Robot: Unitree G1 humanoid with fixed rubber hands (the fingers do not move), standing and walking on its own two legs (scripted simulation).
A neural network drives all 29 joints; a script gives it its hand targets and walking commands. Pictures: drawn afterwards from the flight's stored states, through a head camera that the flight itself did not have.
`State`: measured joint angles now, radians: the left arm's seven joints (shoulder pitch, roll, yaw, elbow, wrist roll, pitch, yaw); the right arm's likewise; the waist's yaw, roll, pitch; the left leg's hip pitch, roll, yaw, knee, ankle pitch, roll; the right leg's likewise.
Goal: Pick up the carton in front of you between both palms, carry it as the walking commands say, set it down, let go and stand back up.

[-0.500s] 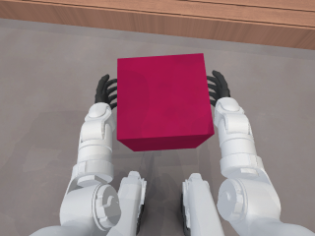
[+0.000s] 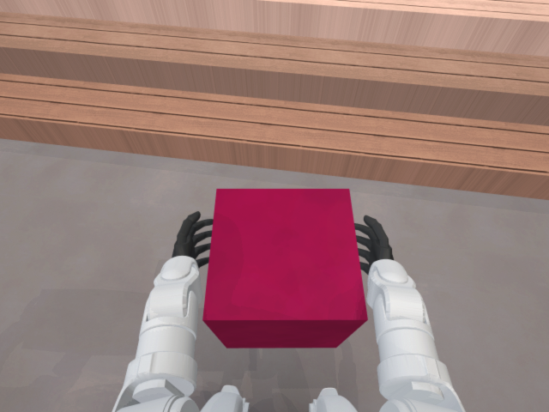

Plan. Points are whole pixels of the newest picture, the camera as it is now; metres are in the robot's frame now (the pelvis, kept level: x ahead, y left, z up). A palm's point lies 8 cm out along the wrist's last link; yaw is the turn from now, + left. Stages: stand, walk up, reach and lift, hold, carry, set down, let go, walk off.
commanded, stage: reach and lift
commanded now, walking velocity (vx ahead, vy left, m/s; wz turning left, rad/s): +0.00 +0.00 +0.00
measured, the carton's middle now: (282, 276) +0.35 +0.01 -0.09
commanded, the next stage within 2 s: hold in 1.36 s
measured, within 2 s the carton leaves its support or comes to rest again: neither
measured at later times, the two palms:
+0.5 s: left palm (166, 250) +0.31 +0.15 +0.08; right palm (407, 263) +0.30 -0.15 +0.08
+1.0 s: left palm (166, 240) +0.32 +0.15 +0.09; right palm (409, 252) +0.31 -0.15 +0.09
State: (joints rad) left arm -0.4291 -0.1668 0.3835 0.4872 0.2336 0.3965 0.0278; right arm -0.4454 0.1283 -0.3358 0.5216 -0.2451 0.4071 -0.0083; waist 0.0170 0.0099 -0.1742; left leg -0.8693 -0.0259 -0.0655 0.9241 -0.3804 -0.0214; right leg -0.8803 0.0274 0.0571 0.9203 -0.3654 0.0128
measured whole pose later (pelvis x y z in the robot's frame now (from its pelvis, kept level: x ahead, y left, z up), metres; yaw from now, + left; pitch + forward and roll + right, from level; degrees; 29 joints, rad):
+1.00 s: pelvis +0.02 +0.00 +0.06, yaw +0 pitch -4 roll +0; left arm -0.30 -0.16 0.27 0.33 0.30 0.64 -0.02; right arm -0.28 0.16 -0.25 0.31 -0.30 0.65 0.01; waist 0.00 0.01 0.02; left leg -0.11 -0.01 -0.07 0.40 -0.21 -0.01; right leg -0.12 0.01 0.06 0.39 -0.19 0.01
